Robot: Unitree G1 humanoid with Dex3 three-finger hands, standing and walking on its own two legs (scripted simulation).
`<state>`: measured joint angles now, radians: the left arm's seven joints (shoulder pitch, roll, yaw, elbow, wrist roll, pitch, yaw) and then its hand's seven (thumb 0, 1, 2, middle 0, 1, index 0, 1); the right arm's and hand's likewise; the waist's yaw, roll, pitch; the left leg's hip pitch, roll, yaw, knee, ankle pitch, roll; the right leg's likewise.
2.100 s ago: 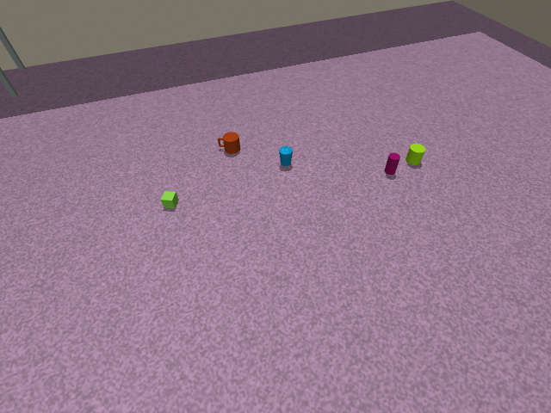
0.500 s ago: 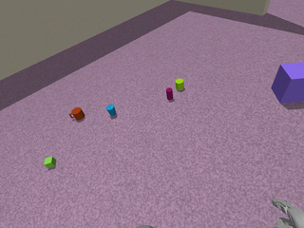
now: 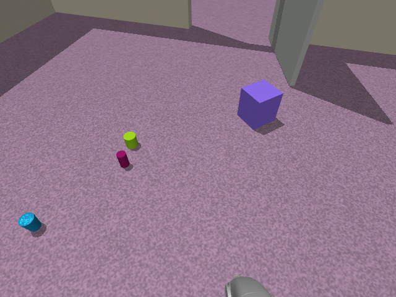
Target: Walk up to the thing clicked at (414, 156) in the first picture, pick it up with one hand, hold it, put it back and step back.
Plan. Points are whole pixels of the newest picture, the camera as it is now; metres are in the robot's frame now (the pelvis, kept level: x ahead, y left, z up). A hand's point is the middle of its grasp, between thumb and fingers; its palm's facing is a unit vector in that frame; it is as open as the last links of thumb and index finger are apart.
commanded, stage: walk up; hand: left
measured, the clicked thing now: (130, 140) +1.24 +0.32 -0.73
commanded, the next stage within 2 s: none
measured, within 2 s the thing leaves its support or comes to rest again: neither
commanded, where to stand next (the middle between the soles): +0.84 +0.52 m, yaw -58 degrees
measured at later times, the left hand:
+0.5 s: hand (51, 222) +0.39 +0.37 -0.14, palm faces -0.27 -0.83 -0.50, open 7.4 cm
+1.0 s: hand (42, 147) +0.68 +0.47 -0.15, palm faces -0.45 -0.67 -0.59, open 7.4 cm
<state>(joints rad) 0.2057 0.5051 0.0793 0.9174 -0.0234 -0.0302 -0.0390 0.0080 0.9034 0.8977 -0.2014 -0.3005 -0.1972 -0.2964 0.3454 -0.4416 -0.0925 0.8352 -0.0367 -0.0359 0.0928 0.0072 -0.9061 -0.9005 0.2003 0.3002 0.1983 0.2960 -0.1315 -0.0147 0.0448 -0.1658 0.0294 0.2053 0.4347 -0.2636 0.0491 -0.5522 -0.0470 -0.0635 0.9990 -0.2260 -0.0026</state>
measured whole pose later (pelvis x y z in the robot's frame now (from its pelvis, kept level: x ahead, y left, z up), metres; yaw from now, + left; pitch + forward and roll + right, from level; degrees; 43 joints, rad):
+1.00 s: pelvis +0.45 +0.25 -0.04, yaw -31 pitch -1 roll -2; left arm 0.32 0.44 0.07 0.84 0.00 -0.08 0.10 0.00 0.90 0.90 -0.21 -0.30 -0.20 -0.30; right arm 0.31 -0.43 -0.09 0.75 -0.07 0.09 0.07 0.01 -0.90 -0.90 0.20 0.30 0.20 0.30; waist -0.08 0.12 0.11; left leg -0.42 0.04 0.12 1.07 -0.53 -0.01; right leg -0.44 0.01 -0.13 0.79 -0.34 -0.06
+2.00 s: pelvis +0.77 +0.61 -0.08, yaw -51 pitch -3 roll +1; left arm 0.26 0.49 0.10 0.89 0.05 -0.02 0.11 0.01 0.89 0.90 -0.21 -0.30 -0.21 -0.30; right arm 0.24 -0.52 -0.13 0.72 -0.05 0.08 0.06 0.00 -0.91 -0.90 0.20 0.30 0.20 0.30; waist 0.00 0.08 0.11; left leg -0.45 0.10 0.04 1.10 -0.60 -0.04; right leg -0.68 -0.08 0.24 1.10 -0.48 -0.03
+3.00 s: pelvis +0.82 +0.57 -0.02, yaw -62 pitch -2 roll +1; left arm 0.09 0.37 0.04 1.05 0.00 0.01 -0.02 0.01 0.90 0.90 -0.20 -0.30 -0.20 -0.30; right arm 0.15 -0.37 0.00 1.04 0.00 -0.03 0.00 0.00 -0.90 -0.90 0.20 0.30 0.20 0.30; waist -0.01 -0.01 0.10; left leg -0.29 0.06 0.02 0.60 -0.28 -0.05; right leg -0.32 0.00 0.00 0.66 -0.31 -0.02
